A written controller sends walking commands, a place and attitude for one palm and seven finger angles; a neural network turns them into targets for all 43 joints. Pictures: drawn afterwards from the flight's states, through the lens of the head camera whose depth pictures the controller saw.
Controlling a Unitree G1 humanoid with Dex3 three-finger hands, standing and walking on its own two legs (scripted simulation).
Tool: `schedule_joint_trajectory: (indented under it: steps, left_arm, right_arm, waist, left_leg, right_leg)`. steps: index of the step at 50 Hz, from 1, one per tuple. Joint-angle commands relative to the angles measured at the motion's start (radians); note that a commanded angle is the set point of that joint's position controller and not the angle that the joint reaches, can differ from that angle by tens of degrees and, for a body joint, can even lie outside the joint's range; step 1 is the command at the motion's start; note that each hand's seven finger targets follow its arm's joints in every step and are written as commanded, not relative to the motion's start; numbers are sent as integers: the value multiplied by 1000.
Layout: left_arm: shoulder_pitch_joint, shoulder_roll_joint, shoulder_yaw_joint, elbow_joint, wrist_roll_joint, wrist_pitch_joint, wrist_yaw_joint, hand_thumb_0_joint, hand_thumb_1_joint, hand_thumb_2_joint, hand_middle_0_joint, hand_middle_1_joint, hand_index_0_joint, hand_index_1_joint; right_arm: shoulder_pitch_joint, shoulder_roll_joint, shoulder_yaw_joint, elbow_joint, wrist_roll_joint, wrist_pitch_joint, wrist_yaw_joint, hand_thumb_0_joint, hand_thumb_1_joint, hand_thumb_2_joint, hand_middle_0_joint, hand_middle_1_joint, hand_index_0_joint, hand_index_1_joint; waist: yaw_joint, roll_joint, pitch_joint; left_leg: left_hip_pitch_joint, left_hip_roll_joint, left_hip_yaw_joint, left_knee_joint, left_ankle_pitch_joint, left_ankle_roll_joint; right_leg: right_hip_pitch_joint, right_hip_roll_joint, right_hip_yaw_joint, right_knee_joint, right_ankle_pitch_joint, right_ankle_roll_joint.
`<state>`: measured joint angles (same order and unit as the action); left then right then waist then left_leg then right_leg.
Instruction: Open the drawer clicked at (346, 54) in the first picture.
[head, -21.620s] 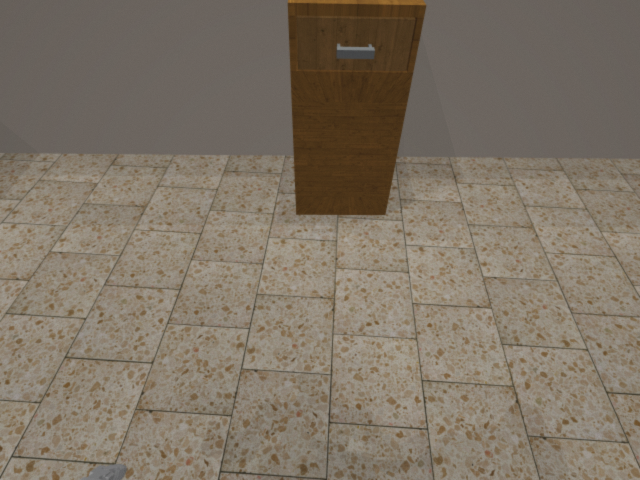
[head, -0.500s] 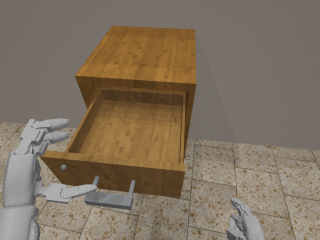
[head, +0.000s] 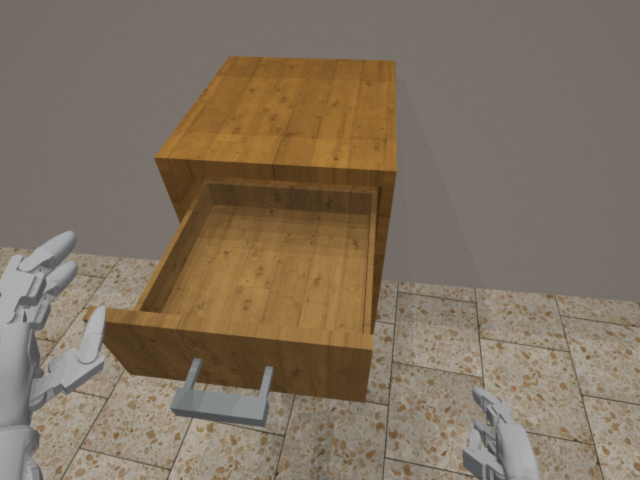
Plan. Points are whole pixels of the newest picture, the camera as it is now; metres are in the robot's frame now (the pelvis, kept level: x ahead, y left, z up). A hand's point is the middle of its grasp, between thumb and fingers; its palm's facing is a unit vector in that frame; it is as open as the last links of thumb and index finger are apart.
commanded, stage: draw the hand back to the body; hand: left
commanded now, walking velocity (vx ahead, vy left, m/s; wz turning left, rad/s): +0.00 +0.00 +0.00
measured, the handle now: (226, 388) +0.23 +0.16 -0.02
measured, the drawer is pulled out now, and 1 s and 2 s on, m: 0.30 0.30 0.30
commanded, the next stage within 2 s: step back with the hand held close in 0.18 s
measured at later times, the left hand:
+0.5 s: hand (100, 360) +0.17 +0.22 +0.16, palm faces +0.35 -0.81 -0.47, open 7.5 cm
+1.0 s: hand (31, 443) +0.10 +0.25 +0.15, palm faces +0.41 -0.80 -0.44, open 7.5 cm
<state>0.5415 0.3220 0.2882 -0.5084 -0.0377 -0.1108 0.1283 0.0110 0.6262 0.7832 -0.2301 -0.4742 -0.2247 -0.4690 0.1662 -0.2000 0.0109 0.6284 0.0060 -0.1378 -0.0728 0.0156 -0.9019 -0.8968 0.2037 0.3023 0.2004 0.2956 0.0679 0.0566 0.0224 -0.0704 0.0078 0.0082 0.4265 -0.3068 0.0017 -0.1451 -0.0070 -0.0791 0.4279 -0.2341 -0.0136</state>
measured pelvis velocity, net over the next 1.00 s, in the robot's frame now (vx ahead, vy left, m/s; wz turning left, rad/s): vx -0.09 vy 0.01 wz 0.02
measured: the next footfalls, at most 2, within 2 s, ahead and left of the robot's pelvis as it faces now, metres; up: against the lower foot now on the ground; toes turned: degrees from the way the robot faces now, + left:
right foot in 1.58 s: -0.22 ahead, -0.13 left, +0.00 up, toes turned +1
left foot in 1.84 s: -0.24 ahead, +0.08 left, +0.00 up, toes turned +5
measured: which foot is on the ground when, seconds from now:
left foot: down 0.00-1.00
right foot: down 0.00-1.00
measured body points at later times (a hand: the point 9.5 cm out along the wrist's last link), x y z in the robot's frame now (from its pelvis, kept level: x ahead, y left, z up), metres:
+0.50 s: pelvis -0.02 -0.01 +0.00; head +0.00 -0.02 +0.45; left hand +0.15 +0.26 +0.19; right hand +0.16 -0.24 -0.09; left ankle -0.05 +0.11 -0.74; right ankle +0.00 -0.11 -0.74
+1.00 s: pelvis -0.09 +0.01 -0.02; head -0.06 +0.02 +0.43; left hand +0.08 +0.29 +0.17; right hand +0.09 -0.22 -0.09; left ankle -0.05 +0.11 -0.74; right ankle +0.00 -0.11 -0.74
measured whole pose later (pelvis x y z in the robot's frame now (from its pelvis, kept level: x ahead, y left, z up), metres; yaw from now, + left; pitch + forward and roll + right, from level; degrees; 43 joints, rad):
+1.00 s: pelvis -0.09 +0.01 -0.02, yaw +1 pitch +2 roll -1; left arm 0.64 0.36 0.36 -0.63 0.00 -0.22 0.20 0.02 0.89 0.90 -0.21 -0.31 -0.21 -0.30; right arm 0.20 -0.19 0.01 0.56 -0.03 -0.12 -0.09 0.01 -0.90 -0.90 0.21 0.30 0.20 0.30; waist -0.01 -0.02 0.02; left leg -0.41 -0.01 0.00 0.65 -0.27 0.02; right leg -0.45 -0.03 -0.08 0.58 -0.18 -0.01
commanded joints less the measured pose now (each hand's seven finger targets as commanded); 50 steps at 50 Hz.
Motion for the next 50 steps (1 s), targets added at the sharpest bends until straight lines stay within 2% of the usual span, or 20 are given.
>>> schedule_joint_trajectory:
  steps: [1,9,13,14,15,16,17,18,19,24,28,29,34,39,42,43,44,47,49,50]
  left_arm:
    - [-48,149,94,-209,-4,-64,20,0,900,900,-200,-300,-200,-300]
    - [-62,160,107,-211,-4,-72,23,0,900,900,-200,-300,-200,-300]
    - [-42,150,99,-200,-5,-78,22,0,900,900,-200,-300,-200,-300]
    - [-44,157,105,-195,-6,-76,22,0,900,900,-200,-300,-200,-300]
    - [-147,267,241,-258,-12,-120,26,0,900,900,-200,-300,-200,-300]
    - [-70,195,184,-177,-5,-123,16,0,900,900,-200,-300,-200,-300]
    - [-24,167,154,-174,-4,-125,9,0,900,900,-200,-300,-200,-300]
    - [2,166,151,-182,-3,-128,9,0,900,900,-200,-300,-200,-300]
    - [7,173,156,-222,-2,-138,9,0,900,900,-200,-300,-200,-300]
    - [96,198,188,-257,-3,-147,25,0,900,900,-200,-300,-200,-300]
    - [129,204,206,-263,-6,-152,31,0,900,900,-200,-300,-200,-300]
    - [132,214,213,-284,-6,-153,34,0,900,900,-200,-300,-200,-300]
    - [143,218,222,-301,-6,-159,44,0,900,900,-200,-300,-200,-300]
    - [108,207,206,-322,6,-168,59,0,900,900,-200,-300,-200,-300]
    - [109,178,184,-315,20,-166,78,0,900,900,-200,-300,-200,-300]
    - [105,172,178,-317,22,-166,81,0,900,900,-200,-300,-200,-300]
    - [97,196,196,-326,27,-164,88,0,900,900,-200,-300,-200,-300]
    - [89,177,187,-328,28,-166,91,0,900,900,-200,-300,-200,-300]
    - [78,188,196,-340,34,-165,100,0,900,900,-200,-300,-200,-300]
    - [78,174,191,-351,31,-167,101,0,900,900,-200,-300,-200,-300]
  right_arm:
    - [-117,-99,-33,-162,-1,-64,-3,0,-900,-900,200,300,200,300]
    - [-131,-95,-30,-164,3,-70,-7,0,-900,-900,200,300,200,300]
    - [-127,-93,-33,-166,5,-72,-6,0,-900,-900,200,300,200,300]
    - [-134,-94,-32,-164,5,-73,-8,0,-900,-900,200,300,200,300]
    - [-80,-126,-35,-193,9,-46,-13,0,-900,-900,200,300,200,300]
    - [-85,-107,-36,-174,9,-32,-14,0,-900,-900,200,300,200,300]
    - [-86,-110,-37,-183,11,-22,-10,0,-900,-900,200,300,200,300]
    - [-87,-110,-38,-188,13,-14,-9,0,-900,-900,200,300,200,300]
    - [-89,-114,-40,-195,11,-11,-10,0,-900,-900,200,300,200,300]
    - [-95,-126,-59,-220,14,14,-13,0,-900,-900,200,300,200,300]
    - [-94,-123,-70,-237,16,24,-15,0,-900,-900,200,300,200,300]
    - [-96,-127,-72,-236,15,21,-17,0,-900,-900,200,300,200,300]
    - [-86,-125,-73,-237,12,8,-17,0,-900,-900,200,300,200,300]
    - [-64,-136,-70,-232,0,-14,-20,0,-900,-900,200,300,200,300]
    - [-43,-137,-67,-228,-24,-22,-25,0,-900,-900,200,300,200,300]
    - [-40,-139,-67,-228,-26,-24,-25,0,-900,-900,200,300,200,300]
    - [-42,-142,-69,-218,-30,-25,-30,0,-900,-900,200,300,200,300]
    - [-36,-136,-62,-226,-36,-35,-32,0,-900,-900,200,300,200,300]
    - [-36,-137,-62,-216,-40,-46,-36,0,-900,-900,200,300,200,300]
    - [-29,-132,-57,-218,-43,-53,-36,0,-900,-900,200,300,200,300]
  waist:
    - [-8,3,-91]
    - [-7,25,-73]
    - [-7,-14,-81]
    - [-7,3,-64]
    - [-61,-59,36]
    - [-68,-125,1]
    - [-71,-138,-37]
    - [-73,-131,-68]
    - [-73,-85,-99]
    - [-69,-40,-182]
    - [-68,-51,-177]
    - [-67,-12,-183]
    - [-65,-8,-164]
    - [-75,-10,-117]
    - [-85,-25,-108]
    - [-87,-5,-107]
    - [-88,-3,-106]
    - [-89,22,-102]
    - [-88,85,-99]
    - [-86,92,-119]
  left_leg:
    - [-58,38,-16,-51,339,-6]
    - [-72,31,-16,-52,261,-2]
    - [-70,33,-11,-50,249,4]
    - [-76,31,-11,-49,242,5]
    - [-148,46,-47,-19,154,28]
    - [-123,36,-49,21,121,32]
    - [-99,28,-33,57,120,35]
    - [-92,26,-25,76,128,35]
    - [-96,24,-28,75,162,33]
    - [-138,71,-67,40,368,27]
    - [-206,94,-95,32,365,29]
    - [-212,93,-100,33,377,25]
    - [-286,102,-123,16,243,34]
    - [-369,94,-128,21,27,48]
    - [-402,92,-149,40,-28,47]
    - [-402,93,-147,51,-61,48]
    - [-409,96,-152,43,-75,47]
    - [-470,116,-173,14,-129,59]
    - [-531,158,-200,-46,-142,72]
    - [-567,181,-225,-70,-98,80]
  right_leg:
    - [79,-27,20,-36,224,-7]
    - [61,-31,27,-49,170,-10]
    - [58,-33,26,-47,164,-5]
    - [49,-33,31,-56,160,-7]
    - [-58,-91,134,-113,179,-6]
    - [-78,-126,145,-127,162,-15]
    - [-91,-150,160,-130,168,-24]
    - [-94,-169,162,-123,183,-31]
    - [-75,-178,157,-100,232,-41]
    - [-1,-146,104,20,358,-24]
    - [4,-128,99,60,342,-16]
    - [6,-129,95,67,350,-23]
    - [-25,-120,109,79,231,-20]
    - [-85,-124,157,40,44,-23]
    - [-116,-118,159,27,-41,-28]
    - [-135,-119,164,27,-71,-31]
    - [-141,-114,161,21,-81,-35]
    - [-123,-92,148,74,-124,-23]
    - [-79,-52,108,163,-108,-11]
    - [-23,-28,84,230,-66,0]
